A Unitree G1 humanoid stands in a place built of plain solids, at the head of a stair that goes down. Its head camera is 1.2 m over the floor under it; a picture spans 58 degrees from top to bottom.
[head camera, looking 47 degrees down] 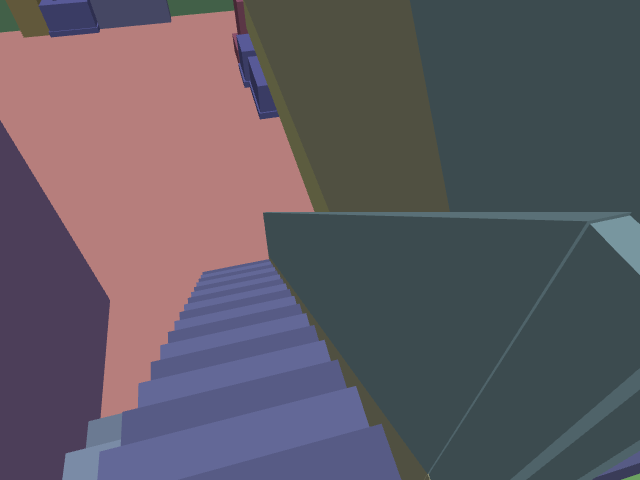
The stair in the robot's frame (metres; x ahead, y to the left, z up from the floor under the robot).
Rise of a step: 0.21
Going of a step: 0.23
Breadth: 0.95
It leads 15 degrees to the left of straight ahead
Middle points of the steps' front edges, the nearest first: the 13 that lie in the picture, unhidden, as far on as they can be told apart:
0.39 0.26 -0.21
0.61 0.32 -0.41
0.83 0.37 -0.62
1.05 0.43 -0.83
1.27 0.49 -1.04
1.49 0.55 -1.24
1.71 0.61 -1.45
1.93 0.66 -1.66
2.15 0.72 -1.86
2.37 0.78 -2.07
2.59 0.84 -2.28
2.81 0.89 -2.48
3.03 0.95 -2.69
